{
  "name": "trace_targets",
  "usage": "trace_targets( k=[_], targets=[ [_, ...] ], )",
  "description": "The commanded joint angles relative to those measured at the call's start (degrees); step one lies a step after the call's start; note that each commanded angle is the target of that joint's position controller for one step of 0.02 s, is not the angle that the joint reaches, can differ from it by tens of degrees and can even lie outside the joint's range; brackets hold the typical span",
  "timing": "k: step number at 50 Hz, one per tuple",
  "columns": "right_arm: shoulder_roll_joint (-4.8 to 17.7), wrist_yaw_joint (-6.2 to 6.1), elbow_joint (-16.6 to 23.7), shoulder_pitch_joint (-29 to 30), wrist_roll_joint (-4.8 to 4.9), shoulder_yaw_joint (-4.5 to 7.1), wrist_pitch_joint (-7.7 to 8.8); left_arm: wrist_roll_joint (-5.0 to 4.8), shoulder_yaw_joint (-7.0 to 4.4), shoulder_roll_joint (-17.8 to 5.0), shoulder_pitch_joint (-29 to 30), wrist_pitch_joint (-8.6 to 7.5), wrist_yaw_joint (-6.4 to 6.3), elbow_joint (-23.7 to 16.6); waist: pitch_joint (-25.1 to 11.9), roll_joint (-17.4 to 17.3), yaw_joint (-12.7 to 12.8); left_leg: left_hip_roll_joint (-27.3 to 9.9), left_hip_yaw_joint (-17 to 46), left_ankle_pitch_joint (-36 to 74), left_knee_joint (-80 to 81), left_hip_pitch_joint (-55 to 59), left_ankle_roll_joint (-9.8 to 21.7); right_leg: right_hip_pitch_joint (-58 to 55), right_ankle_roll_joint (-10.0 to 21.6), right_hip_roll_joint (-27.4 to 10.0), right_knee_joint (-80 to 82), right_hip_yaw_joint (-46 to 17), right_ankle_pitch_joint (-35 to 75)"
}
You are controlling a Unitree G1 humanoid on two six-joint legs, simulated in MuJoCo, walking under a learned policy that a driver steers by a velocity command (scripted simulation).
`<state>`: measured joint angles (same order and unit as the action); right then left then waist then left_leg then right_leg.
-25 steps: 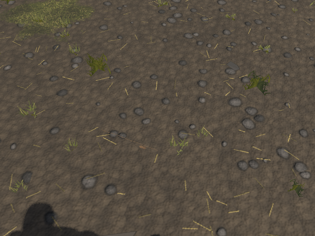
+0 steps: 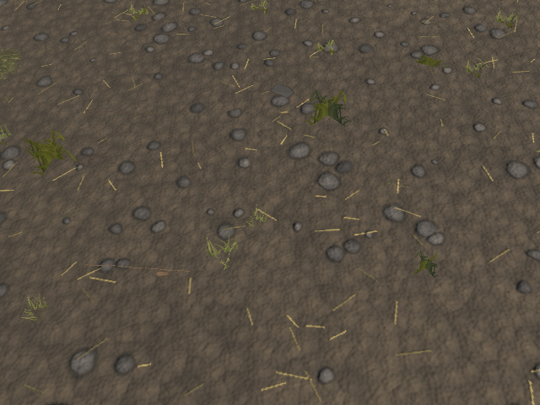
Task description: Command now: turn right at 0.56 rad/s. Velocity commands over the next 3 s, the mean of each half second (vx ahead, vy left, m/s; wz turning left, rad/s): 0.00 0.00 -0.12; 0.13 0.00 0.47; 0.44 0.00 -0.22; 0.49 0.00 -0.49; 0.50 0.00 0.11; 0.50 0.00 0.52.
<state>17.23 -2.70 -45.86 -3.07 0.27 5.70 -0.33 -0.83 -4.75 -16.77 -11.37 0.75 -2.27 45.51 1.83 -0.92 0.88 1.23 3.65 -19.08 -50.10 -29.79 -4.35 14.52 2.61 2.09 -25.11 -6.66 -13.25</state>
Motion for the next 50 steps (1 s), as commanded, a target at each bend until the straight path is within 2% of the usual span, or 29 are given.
trace_targets(
  k=[1, 5, 7, 8, 9, 10, 11, 12, 13, 14, 16, 19, 23, 24, 25, 26, 27, 28, 30, 35, 38, 40, 42, 43, 44, 45, 46, 48, 50],
  targets=[
    [3.6, 0.53, 4.2, 3.3, 0.29, 0.38, 1.21, 0.05, -2.8, -11.2, 0.5, 0.06, -0.21, -4.1, -6.6, 10.0, 0.8, 0.7, 0.3, 0.4, 6.2, -0.3, -0.5, -8.5, 10.1, -13.0, 3.0, -13.9, 25.5],
    [4.8, 1.38, 3.9, 0.9, 0.66, 0.63, 2.1, -0.2, -2.66, -10.9, 3.1, 0.72, 0.17, -5.9, -6.8, 11.3, 0.1, 1.8, 0.6, -0.3, 14.5, 6.1, 0.4, -7.1, 9.3, -11.9, 0.9, -18.8, 25.8],
    [5.1, 2.05, 2.6, -3.3, 0.57, 0.79, 2.76, -0.63, -2.07, -9.9, 5.2, 1.18, -0.22, -6.8, -7.5, 11.2, -2.4, 1.3, -0.8, 9.0, 26.5, 13.4, 1.8, -6.3, 6.6, -9.8, -2.0, -18.4, 22.5],
    [6.1, 2.26, 2.0, -4.6, 0.03, 0.99, 2.93, -0.23, -1.42, -8.2, 3.9, 1.2, -0.51, -6.8, -8.3, 9.3, -2.3, -1.9, 0.8, 16.7, 30.4, 18.9, 3.2, -4.2, 4.1, -7.8, -4.3, -16.6, 16.5],
    [9.1, 2.15, 2.7, -4.9, -1.3, 1.23, 2.87, 1.35, -0.2, -4.5, 0.5, 0.97, -0.53, -6.7, -10.9, -1.2, -0.2, -12.5, 11.5, 28.7, 30.9, 26.2, 7.1, 1.4, 1.0, -2.5, -13.4, -10.6, 2.7],
    [9.4, 2.26, 2.5, -3.5, -3.14, 0.62, 2.54, 1.32, -0.02, -3.6, -1.6, 0.37, -0.44, -7.4, -8.4, -12.8, 2.7, -20.7, 23.3, 40.7, 30.4, 26.3, 17.4, 10.5, -2.0, 4.9, -19.1, -5.9, -22.9],
    [5.6, 2.5, 3.0, -2.2, -3.13, -0.66, 3.07, 1.8, -0.66, -7.2, -1.8, -0.13, -0.34, -6.7, -8.8, -11.7, 1.8, -23.9, 27.4, 37.2, 31.8, 22.5, 23.1, 10.0, -4.6, 1.4, -28.2, -6.2, -26.2],
    [3.5, 2.72, 3.4, 0.1, -2.35, -1.45, 3.45, 1.35, -1.35, -9.3, -1.2, -0.11, -0.22, -5.6, -7.2, -8.2, 1.8, -20.3, 22.5, 32.7, 31.5, 21.1, 21.5, 9.2, -5.8, -0.3, -31.1, -5.4, -22.9],
    [3.4, 2.97, 2.9, 1.3, -1.61, -1.74, 3.43, 1.63, -1.22, -8.0, -1.2, 0.14, -0.22, -4.4, -6.6, -6.7, 2.4, -16.2, 18.3, 27.4, 31.4, 20.4, 18.2, 8.6, -6.9, -1.9, -29.1, -3.4, -20.1],
    [4.1, 3.04, 2.7, 1.9, -0.56, -1.68, 3.2, 1.96, -1.03, -7.1, -0.2, 0.36, -0.3, -4.3, -5.1, -7.4, 1.9, -14.1, 16.8, 25.3, 31.2, 20.5, 16.2, 8.9, -7.9, -2.9, -25.8, -2.0, -17.6],
    [8.0, 2.54, 2.0, 0.3, 0.16, -0.58, 2.0, 1.39, -0.27, -4.9, 2.7, -0.03, -0.08, -4.7, -3.8, -8.0, 0.4, -10.6, 14.0, 29.2, 29.7, 19.3, 14.9, 5.7, -8.7, -1.7, -18.1, 1.7, -14.6],
    [10.6, 1.98, 1.7, -3.5, 0.52, 0.52, 0.83, -0.05, -0.53, -5.3, 3.7, -0.56, -0.48, -4.5, -5.6, -9.7, -1.6, -10.3, 17.0, 28.9, 29.0, 23.2, 15.8, 3.9, -8.0, 0.9, -10.2, 3.5, -10.9],
    [9.1, 1.09, 2.8, -2.0, 1.72, 0.31, -0.24, 0.13, -1.18, -6.0, 0.3, -1.0, -0.1, -3.1, -6.5, -9.3, 0.6, -8.4, 18.6, 24.3, 27.1, 18.9, 12.9, -6.3, -4.4, 0.3, 4.1, 3.8, 2.0],
    [7.8, 0.85, 3.3, -2.0, 1.51, -0.06, -0.18, 0.83, -1.71, -7.8, -1.6, -1.03, -0.15, -3.0, -8.0, -6.2, 1.0, -6.9, 16.8, 19.8, 23.9, 13.1, 10.6, -12.4, -2.4, -4.4, 3.7, 1.1, 6.4],
    [5.3, 0.99, 4.7, -2.0, 1.33, -0.55, 0.09, 1.6, -2.85, -12.3, -1.7, -0.6, -0.18, -2.7, -6.7, 5.7, -0.9, -0.7, 8.5, 9.2, 17.3, 5.0, 7.2, -13.6, 2.5, -11.6, 3.8, -5.6, 11.9],
    [5.5, 1.2, 5.0, -2.2, 1.19, -0.68, 0.37, 2.56, -2.98, -12.2, -1.4, -0.48, 0.17, -3.2, -5.5, 14.3, 0.2, 3.0, 2.4, -6.3, 9.5, -0.1, 4.7, -12.8, 9.1, -19.9, 7.4, -14.1, 17.1],
    [8.3, 1.35, 4.6, -2.5, 1.19, 0.46, 0.44, 3.31, -2.09, -9.3, 0.8, -0.85, -0.01, -4.7, -4.8, 13.7, 0.6, 1.4, 1.7, -16.4, -3.9, -2.9, 3.3, -11.9, 13.2, -24.8, 8.3, -16.5, 23.6],
    [9.5, 1.44, 3.7, -4.0, 1.43, 1.35, 0.06, 3.11, -1.4, -7.7, 2.7, -1.25, -0.3, -5.5, -4.2, 9.9, -0.6, 0.5, 2.6, -16.0, -11.5, -3.5, 2.7, -10.7, 12.9, -23.7, 7.6, -13.6, 26.7],
    [7.5, 1.42, 2.9, -6.1, 1.25, 1.17, -1.3, 1.3, -1.17, -7.2, 5.8, -1.86, -0.54, -5.8, -2.1, 7.6, -2.3, -1.2, 2.5, -9.9, -14.1, -5.5, 1.2, -10.8, 9.3, -19.6, 6.0, -5.8, 28.0],
    [4.3, 3.27, 7.4, -0.8, 1.29, -0.7, -1.69, 1.1, -2.01, -9.7, 2.6, -0.73, -0.89, -4.6, -3.3, 10.5, 1.2, -3.1, -3.7, -4.0, -0.4, -0.4, -0.6, -12.1, 9.0, -17.4, 5.4, 2.3, 27.5],
    [5.7, 4.35, 9.0, -0.2, 1.55, -0.66, -1.98, 0.14, -2.78, -12.1, 1.0, -0.85, -0.02, -4.4, -4.3, 11.0, 2.2, -2.6, -7.3, -3.2, 7.6, 6.4, 1.7, -8.8, 8.5, -19.0, 7.8, 2.6, 9.2],
    [6.2, 4.77, 8.7, -2.7, 1.56, -0.33, -2.0, -0.83, -2.81, -12.4, 1.7, -1.53, 0.82, -4.2, -2.9, 10.7, 0.3, -1.7, -9.1, -0.3, 15.0, 11.9, 4.4, -5.1, 6.9, -19.1, 7.3, 3.0, -4.3],
    [7.8, 4.3, 5.0, -12.1, 1.9, 0.97, -1.65, -0.51, -1.77, -9.0, 1.2, -2.2, 1.53, -3.7, -4.2, 6.4, -3.4, 1.0, -9.8, 0.7, 21.3, 26.9, 7.4, 3.8, 3.6, -16.1, -2.0, 7.7, -10.8],
    [12.0, 3.54, 3.5, -19.4, 2.31, 2.59, -1.19, 1.03, -0.46, -5.0, 2.4, -2.67, 1.99, -4.7, -5.8, -5.1, -6.2, -7.6, 4.6, -1.3, 26.6, 37.0, 11.5, 14.5, -1.0, -11.3, -21.4, 14.2, -13.8],
    [19.1, 4.03, 5.2, -21.4, 0.96, 3.39, 0.64, 1.46, 0.39, -2.7, 8.2, -3.94, 1.79, -10.7, -6.1, -17.2, -7.0, -22.2, 39.0, -12.5, 36.5, 41.1, 24.3, 34.9, -4.0, -0.6, -37.7, 10.3, -25.2],
    [14.5, 4.58, 5.5, -20.4, 0.08, 2.0, 2.55, -0.78, -0.6, -7.0, 10.6, -5.22, 2.07, -11.2, -4.1, -9.2, -7.9, -24.2, 41.2, -17.9, 40.2, 38.0, 26.7, 38.3, -3.0, -3.8, -43.9, 2.4, -23.3],
    [11.0, 4.44, 5.8, -17.4, 0.19, 0.78, 3.58, -1.69, -1.12, -8.9, 9.9, -5.96, 2.66, -10.9, 0.1, -9.1, -5.5, -22.1, 35.5, -18.4, 40.3, 34.3, 24.1, 38.4, -1.5, -5.9, -42.9, 1.8, -17.3],
    [7.6, 3.63, 6.7, -12.4, 0.72, -0.49, 3.84, 0.46, -1.68, -9.7, 6.4, -6.62, 2.65, -8.2, 2.5, -5.3, -2.5, -16.6, 23.4, -8.2, 39.7, 29.6, 19.3, 34.0, -1.7, -8.5, -36.7, 2.8, -6.4],
    [7.3, 2.8, 7.4, -11.7, -0.36, -0.9, 3.9, 0.91, -1.43, -8.2, 4.6, -6.46, 3.26, -6.7, 1.3, -6.5, -2.0, -13.3, 15.2, 3.3, 41.2, 27.5, 17.5, 29.2, -3.1, -8.6, -33.2, 4.7, 2.3]
  ],
)
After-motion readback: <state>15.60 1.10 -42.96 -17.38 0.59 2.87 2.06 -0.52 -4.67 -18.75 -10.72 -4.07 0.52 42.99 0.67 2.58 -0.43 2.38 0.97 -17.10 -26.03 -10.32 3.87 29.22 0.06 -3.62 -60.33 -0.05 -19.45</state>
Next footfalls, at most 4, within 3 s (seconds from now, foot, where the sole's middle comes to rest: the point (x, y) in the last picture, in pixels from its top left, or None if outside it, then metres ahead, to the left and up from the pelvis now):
0.18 left None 0.08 0.14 -0.78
0.48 right None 0.02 -0.10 -0.78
0.86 left None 0.02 0.17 -0.78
1.36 right None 0.42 0.06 -0.78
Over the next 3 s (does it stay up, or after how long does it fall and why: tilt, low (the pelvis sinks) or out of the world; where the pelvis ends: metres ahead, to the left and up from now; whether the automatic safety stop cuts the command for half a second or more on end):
stays up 1.09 0.17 -0.01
